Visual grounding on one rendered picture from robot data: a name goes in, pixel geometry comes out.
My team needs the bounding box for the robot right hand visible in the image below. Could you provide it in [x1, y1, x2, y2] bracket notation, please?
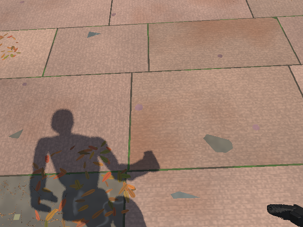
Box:
[267, 204, 303, 227]

